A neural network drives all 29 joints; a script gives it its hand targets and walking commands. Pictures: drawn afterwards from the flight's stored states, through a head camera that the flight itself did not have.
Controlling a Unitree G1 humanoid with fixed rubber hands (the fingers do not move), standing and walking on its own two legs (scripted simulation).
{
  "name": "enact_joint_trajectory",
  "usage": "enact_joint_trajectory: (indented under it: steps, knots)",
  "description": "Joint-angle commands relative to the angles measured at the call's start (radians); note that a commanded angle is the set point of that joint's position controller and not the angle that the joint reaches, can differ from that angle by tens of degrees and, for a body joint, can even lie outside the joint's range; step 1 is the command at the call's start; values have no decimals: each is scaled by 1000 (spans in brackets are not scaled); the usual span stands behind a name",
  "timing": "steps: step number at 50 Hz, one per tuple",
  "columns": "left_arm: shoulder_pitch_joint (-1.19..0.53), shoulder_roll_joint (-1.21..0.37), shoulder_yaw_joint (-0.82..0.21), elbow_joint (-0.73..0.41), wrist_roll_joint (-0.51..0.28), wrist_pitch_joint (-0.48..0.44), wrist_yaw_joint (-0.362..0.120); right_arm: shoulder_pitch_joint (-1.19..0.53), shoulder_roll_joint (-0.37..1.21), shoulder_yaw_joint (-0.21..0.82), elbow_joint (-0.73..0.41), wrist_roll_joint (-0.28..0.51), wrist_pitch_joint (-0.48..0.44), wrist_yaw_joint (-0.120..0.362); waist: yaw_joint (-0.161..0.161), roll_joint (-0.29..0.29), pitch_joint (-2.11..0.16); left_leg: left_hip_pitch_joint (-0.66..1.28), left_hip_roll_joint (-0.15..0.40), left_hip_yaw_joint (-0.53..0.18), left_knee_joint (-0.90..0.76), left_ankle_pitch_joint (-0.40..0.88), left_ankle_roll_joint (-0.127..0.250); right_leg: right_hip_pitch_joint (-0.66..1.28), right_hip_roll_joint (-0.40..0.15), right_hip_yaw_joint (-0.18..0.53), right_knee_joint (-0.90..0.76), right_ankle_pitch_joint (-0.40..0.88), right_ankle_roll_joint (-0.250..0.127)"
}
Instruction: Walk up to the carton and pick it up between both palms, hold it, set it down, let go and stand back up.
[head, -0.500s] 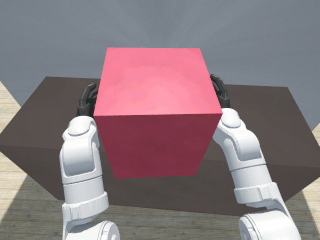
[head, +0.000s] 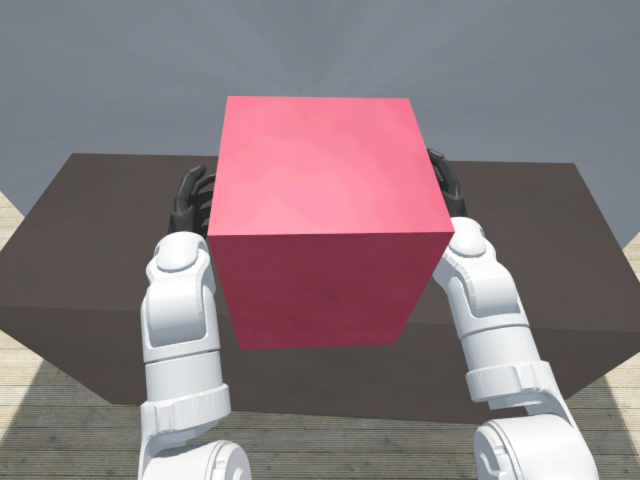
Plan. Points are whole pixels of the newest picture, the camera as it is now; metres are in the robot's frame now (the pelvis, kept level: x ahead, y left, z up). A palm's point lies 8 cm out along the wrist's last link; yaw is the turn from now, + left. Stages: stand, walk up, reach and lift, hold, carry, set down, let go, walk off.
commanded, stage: set down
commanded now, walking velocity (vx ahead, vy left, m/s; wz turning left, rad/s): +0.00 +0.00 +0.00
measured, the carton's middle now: (319, 232) +0.38 -0.01 +0.10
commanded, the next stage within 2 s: none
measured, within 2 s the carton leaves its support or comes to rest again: neither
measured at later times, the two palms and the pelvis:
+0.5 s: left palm (204, 236) +0.37 +0.13 +0.12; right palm (446, 219) +0.38 -0.17 +0.11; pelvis +0.00 -0.01 +0.00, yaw +1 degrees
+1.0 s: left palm (216, 241) +0.40 +0.13 +0.07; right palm (438, 220) +0.40 -0.17 +0.08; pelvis +0.01 -0.01 +0.00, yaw +3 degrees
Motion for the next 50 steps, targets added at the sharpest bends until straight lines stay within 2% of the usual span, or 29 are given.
enact_joint_trajectory:
  steps: [1, 6, 10, 13, 17, 21, 28, 36, 40, 44, 50]
  knots:
    - [-527, -294, -387, -158, -177, -45, -133, -473, 365, 325, -232, 103, -57, 93, 10, -11, -448, 137, 17, 12, 47, 445, -49, 208, 6, -24, 127, 551, 71]
    - [-540, -274, -378, -130, -180, -55, -152, -455, 351, 284, -192, 82, -54, 78, -8, 8, -415, 86, 11, 16, 25, 344, -44, 212, -5, -19, 126, 505, 79]
    - [-553, -278, -355, -87, -171, -95, -159, -462, 344, 237, -169, 31, -74, 91, -20, 1, -441, 71, 12, 14, 11, 308, -40, 205, -5, -30, 115, 462, 80]
    - [-558, -282, -327, -40, -150, -135, -157, -469, 350, 206, -131, -5, -96, 113, -16, -3, -459, 55, 14, 8, -3, 293, -36, 200, -2, -37, 110, 447, 80]
    - [-579, -293, -299, 19, -128, -200, -145, -493, 365, 179, -91, -53, -139, 145, -7, -22, -498, 41, 17, 6, -15, 292, -28, 188, 2, -45, 104, 438, 78]
    - [-586, -299, -256, 100, -93, -270, -130, -497, 394, 160, -5, -93, -185, 173, 19, -35, -508, 7, 17, 5, -30, 289, -19, 194, 3, -44, 111, 466, 82]
    - [-638, -320, -234, 249, -66, -400, -100, -524, 432, 88, 154, -162, -274, 209, 29, -2, -527, -29, 13, 5, -22, 272, -21, 140, 4, -47, 98, 417, 67]
    - [-742, -382, -256, 384, -73, -561, -66, -558, 496, 13, 285, -247, -356, 217, 2, 11, -649, -59, 9, -5, 12, 318, -25, 106, 3, -51, 90, 443, 44]
    - [-748, -397, -233, 479, -61, -604, -68, -542, 514, -25, 353, -286, -371, 216, -5, -1, -628, -94, 6, -5, 12, 302, -22, 101, 6, -55, 85, 440, 41]
    - [-764, -414, -224, 521, -59, -633, -70, -550, 519, -48, 371, -306, -384, 220, -16, -10, -637, -100, 8, -10, 13, 313, -22, 90, 9, -59, 81, 449, 37]
    - [-781, -422, -206, 555, -41, -661, -60, -571, 530, -62, 383, -311, -405, 235, 0, 3, -647, -108, 11, -9, 20, 346, -23, 80, 10, -59, 82, 471, 33]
